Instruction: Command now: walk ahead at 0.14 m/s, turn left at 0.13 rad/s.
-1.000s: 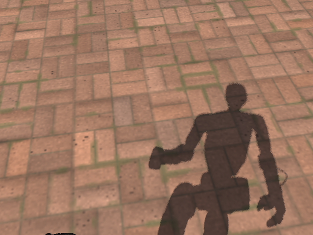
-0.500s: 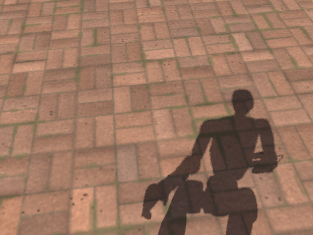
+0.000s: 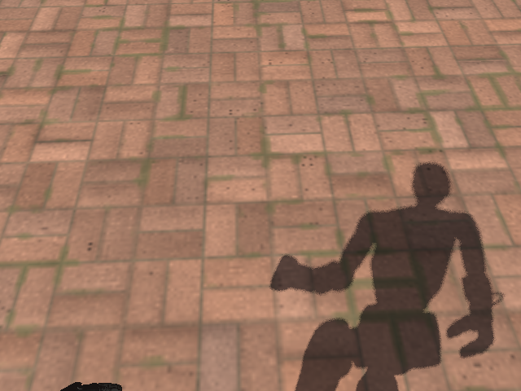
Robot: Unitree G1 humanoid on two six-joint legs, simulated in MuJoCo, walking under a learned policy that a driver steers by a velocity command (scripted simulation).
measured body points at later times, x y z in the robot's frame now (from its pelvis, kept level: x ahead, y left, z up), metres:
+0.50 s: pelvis +0.11 -0.01 +0.02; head +0.12 +0.00 +0.47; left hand +0.28 +0.25 -0.08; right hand +0.09 -0.28 -0.11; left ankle +0.04 +0.12 -0.73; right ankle +0.17 -0.14 -0.69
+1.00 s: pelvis +0.21 -0.04 +0.01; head +0.22 -0.03 +0.46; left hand +0.31 +0.20 -0.13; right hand +0.31 -0.31 -0.12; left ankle +0.23 +0.10 -0.73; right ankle +0.22 -0.14 -0.73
